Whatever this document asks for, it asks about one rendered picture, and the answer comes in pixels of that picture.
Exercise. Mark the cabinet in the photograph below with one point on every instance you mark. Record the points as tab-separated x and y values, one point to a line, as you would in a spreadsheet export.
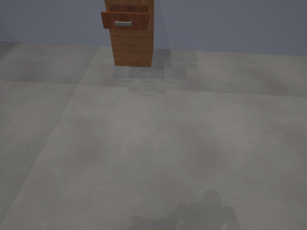
133	48

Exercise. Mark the drawer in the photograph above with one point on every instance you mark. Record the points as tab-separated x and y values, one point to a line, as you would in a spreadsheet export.
137	15

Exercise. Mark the handle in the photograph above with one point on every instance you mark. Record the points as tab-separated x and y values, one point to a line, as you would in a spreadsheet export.
122	23

